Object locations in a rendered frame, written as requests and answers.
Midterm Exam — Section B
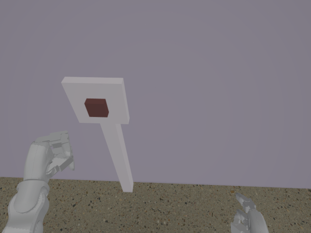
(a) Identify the robot right hand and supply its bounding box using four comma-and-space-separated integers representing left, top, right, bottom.
230, 193, 269, 233

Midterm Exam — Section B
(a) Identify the button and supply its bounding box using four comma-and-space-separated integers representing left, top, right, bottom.
85, 99, 109, 117

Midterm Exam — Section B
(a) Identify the left robot forearm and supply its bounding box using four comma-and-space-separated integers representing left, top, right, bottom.
2, 179, 50, 233

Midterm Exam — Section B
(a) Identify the robot left hand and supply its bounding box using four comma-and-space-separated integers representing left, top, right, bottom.
23, 131, 75, 183

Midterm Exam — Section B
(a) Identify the panel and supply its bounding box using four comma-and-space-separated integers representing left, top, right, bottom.
61, 77, 134, 192

